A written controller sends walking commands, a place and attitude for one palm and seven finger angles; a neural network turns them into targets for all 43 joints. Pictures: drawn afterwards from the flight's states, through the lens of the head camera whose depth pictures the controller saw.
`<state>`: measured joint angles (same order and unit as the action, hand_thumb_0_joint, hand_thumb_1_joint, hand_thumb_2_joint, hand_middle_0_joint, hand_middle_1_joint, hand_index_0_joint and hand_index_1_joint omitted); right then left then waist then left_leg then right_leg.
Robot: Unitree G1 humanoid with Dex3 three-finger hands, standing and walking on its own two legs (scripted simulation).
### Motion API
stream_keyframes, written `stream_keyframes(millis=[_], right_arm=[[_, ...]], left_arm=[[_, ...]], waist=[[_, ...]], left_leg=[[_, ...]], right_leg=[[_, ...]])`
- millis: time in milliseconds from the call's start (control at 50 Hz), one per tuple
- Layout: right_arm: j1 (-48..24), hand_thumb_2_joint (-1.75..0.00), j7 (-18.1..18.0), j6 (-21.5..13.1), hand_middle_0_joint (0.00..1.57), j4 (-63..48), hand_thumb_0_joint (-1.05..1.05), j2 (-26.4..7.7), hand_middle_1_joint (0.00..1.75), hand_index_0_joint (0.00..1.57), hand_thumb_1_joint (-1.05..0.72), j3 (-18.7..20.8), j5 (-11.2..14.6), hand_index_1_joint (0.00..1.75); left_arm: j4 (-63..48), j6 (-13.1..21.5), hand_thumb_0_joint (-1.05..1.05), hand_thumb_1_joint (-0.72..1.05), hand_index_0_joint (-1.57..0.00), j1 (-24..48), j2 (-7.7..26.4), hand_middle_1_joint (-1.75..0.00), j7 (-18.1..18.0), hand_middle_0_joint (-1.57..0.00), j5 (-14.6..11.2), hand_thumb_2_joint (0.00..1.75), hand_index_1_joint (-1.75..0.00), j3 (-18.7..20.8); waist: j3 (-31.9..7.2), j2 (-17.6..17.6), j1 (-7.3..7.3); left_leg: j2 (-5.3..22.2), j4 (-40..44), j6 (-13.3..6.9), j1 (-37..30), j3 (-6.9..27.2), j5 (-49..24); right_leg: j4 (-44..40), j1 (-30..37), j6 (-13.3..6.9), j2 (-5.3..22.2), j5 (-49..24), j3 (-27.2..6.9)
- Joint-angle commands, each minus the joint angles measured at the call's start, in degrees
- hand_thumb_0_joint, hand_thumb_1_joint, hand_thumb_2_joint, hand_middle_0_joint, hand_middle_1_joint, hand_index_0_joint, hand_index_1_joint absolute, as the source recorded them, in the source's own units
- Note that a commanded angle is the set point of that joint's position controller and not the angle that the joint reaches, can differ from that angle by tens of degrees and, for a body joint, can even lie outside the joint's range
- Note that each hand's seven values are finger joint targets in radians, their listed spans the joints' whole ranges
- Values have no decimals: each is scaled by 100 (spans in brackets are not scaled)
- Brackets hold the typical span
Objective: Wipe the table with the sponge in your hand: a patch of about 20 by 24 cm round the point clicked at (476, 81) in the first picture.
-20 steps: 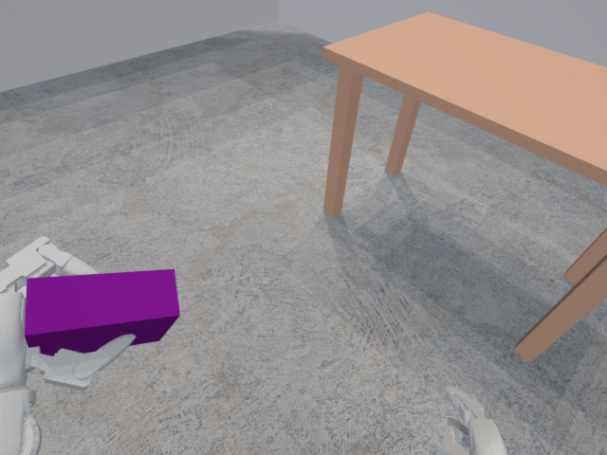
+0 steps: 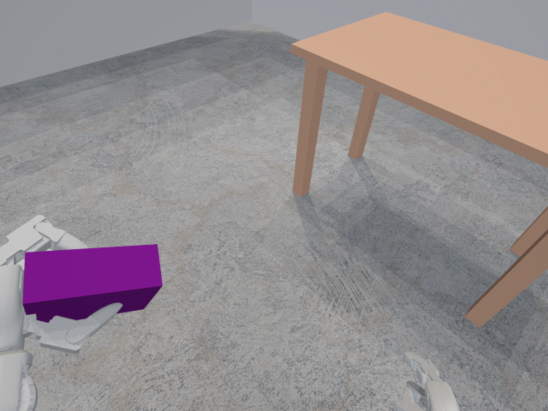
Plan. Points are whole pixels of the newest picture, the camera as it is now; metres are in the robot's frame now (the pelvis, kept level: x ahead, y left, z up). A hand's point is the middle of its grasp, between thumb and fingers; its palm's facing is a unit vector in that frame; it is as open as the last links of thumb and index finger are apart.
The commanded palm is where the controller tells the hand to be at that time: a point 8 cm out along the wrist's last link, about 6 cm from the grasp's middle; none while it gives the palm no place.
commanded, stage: walk to a spot facing it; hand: left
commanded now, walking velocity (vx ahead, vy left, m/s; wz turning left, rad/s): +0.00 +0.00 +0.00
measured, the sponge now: (113, 283) +0.22 +0.21 +0.14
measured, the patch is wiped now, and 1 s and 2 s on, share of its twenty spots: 0.00 0.00 0.00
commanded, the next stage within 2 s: none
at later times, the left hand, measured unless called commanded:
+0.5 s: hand (56, 274) +0.22 +0.26 +0.15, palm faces +0.51 -0.78 -0.36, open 9.3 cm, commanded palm +0.17 +0.30 +0.18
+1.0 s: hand (97, 210) +0.32 +0.26 +0.15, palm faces +0.55 -0.71 -0.44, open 9.3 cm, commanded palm +0.25 +0.29 +0.18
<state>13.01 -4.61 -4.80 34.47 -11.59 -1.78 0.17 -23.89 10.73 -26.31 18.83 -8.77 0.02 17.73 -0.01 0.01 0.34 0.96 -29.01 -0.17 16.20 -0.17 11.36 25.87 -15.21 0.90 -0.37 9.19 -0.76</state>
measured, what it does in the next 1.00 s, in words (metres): walks ahead: right foot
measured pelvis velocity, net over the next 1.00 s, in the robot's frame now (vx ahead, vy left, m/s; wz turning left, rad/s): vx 0.16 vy -0.02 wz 0.22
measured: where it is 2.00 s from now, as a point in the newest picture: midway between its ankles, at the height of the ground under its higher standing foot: (268, 365)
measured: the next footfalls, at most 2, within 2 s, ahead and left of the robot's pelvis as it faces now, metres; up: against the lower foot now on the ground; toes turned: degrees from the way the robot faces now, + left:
right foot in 0.86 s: +0.25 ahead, -0.10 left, +0.00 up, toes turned +0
left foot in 1.24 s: +0.31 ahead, +0.17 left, +0.00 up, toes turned +26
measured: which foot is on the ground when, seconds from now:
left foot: down 0.00-0.88, up 0.90-1.00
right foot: down 0.00-0.56, up 0.58-0.84, down 0.86-1.00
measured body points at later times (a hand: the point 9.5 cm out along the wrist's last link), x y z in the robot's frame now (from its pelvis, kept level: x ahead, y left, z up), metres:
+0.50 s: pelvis +0.03 +0.00 -0.02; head +0.01 +0.01 +0.43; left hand +0.19 +0.30 +0.17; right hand +0.18 -0.23 -0.11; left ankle +0.05 +0.12 -0.73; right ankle +0.05 -0.13 -0.74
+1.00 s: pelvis +0.16 -0.02 -0.01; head +0.18 -0.03 +0.44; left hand +0.28 +0.30 +0.18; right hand +0.36 -0.22 -0.12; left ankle +0.10 +0.09 -0.65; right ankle +0.21 -0.10 -0.74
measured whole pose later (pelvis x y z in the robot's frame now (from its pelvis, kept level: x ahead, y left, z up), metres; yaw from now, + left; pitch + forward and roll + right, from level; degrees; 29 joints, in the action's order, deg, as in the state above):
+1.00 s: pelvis +0.16 -0.02 -0.01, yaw +13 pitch -2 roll +0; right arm 10.3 -3.4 -1.8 38.0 -12.9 0.2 -0.2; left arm -24.9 12.0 -25.6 19.6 -7.3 0.0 19.6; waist 3.6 -2.1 -0.1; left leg 2.6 -71.6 0.2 28.1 -1.2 23.4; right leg 35.8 -16.9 -3.0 3.2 17.1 12.3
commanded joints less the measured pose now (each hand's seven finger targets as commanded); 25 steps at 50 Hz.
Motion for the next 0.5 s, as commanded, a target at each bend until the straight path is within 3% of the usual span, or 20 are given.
stream_keyframes(millis=[0, 100, 140, 180, 220, 260, 340, 380, 400, 440, 460, 480], right_arm=[[-597, -90, -33, -318, 20, -903, 0, -653, 30, 20, -90, 279, 6, 30], [-570, -90, -26, -305, 20, -855, 0, -653, 30, 20, -90, 294, -7, 30], [-557, -90, -39, -274, 20, -837, 0, -676, 30, 20, -90, 333, -31, 30], [-591, -90, -82, -220, 20, -872, 0, -717, 30, 20, -90, 352, -58, 30], [-560, -90, -104, -196, 20, -851, 0, -685, 30, 20, -90, 322, -72, 30], [-519, -90, -114, -208, 20, -796, 0, -678, 30, 20, -90, 326, -89, 30], [-501, -90, -103, -189, 20, -781, 0, -664, 30, 20, -90, 330, -54, 30], [-499, -90, -96, -194, 20, -780, 0, -677, 30, 20, -90, 334, -53, 30], [-507, -90, -87, -212, 20, -767, 0, -634, 30, 20, -90, 316, -68, 30], [-437, -90, -42, -238, 20, -684, 0, -584, 30, 20, -90, 317, -55, 30], [-485, -90, -30, -253, 20, -670, 0, -558, 30, 20, -90, 315, -48, 30], [-508, -90, -35, -244, 20, -654, 0, -595, 30, 20, -90, 322, -53, 30]], left_arm=[[-1392, 410, 0, 10, -120, 537, 912, -160, -89, -120, -59, 130, -160, 563], [-1200, 394, 0, 10, -120, 511, 922, -160, -85, -120, -74, 130, -160, 579], [-1266, 378, 0, 10, -120, 577, 995, -160, -110, -120, -68, 130, -160, 611], [-1350, 308, 0, 10, -120, 597, 1040, -160, -148, -120, -48, 130, -160, 662], [-1496, 279, 0, 10, -120, 613, 1039, -160, -193, -120, -31, 130, -160, 670], [-1557, 320, 0, 10, -120, 570, 1117, -160, -226, -120, -38, 130, -160, 800], [-1338, 349, 0, 10, -120, 374, 984, -160, -179, -120, -26, 130, -160, 741], [-1382, 364, 0, 10, -120, 599, 975, -160, -158, -120, -1, 130, -160, 691], [-1404, 399, 0, 10, -120, 679, 1043, -160, -163, -120, 7, 130, -160, 701], [-1355, 452, 0, 10, -120, 821, 1160, -160, -197, -120, -4, 130, -160, 762], [-1464, 480, 0, 10, -120, 979, 1194, -160, -217, -120, -4, 130, -160, 765], [-1473, 458, 0, 10, -120, 998, 1219, -160, -229, -120, -12, 130, -160, 790]], waist=[[-519, -463, -12], [-518, -90, -22], [-542, -107, -52], [-324, -184, -75], [-214, -244, -119], [-389, -235, -120], [-125, -459, -114], [100, -275, -130], [125, 104, -105], [-14, 808, -88], [-66, 858, -87], [-36, 595, -124]], left_leg=[[344, 895, -83, 422, 296, 678], [273, 673, -99, 348, 214, 830], [259, 557, -209, 385, 255, 1657], [276, 478, -313, 601, 422, 2393], [331, 388, -424, 733, 671, 2283], [416, 292, -504, 723, 852, 1900], [503, 327, -551, 1105, 1076, 2580], [358, 69, -478, 1547, 910, 2600], [252, -266, -423, 1767, 674, 2304], [-6, -1252, -244, 1806, -71, 1564], [13, -1228, -169, 1381, -264, 1433], [55, -854, -161, 911, -284, 1333]], right_leg=[[-308, 580, -64, 173, 314, -202], [-486, 421, -99, 319, 645, -342], [-441, 202, -192, 444, 1728, -420], [-405, -117, -292, 527, 2652, -478], [-131, -116, -377, 578, 2481, -444], [193, 101, -391, 614, 2047, -348], [364, -62, -368, 617, 2643, -343], [152, 112, -489, 782, 2921, -558], [-54, 334, -596, 996, 2888, -854], [-463, 690, -917, 1686, 2719, -1530], [-501, 486, -1017, 1917, 2706, -1561], [-257, 185, -965, 1824, 2563, -1211]])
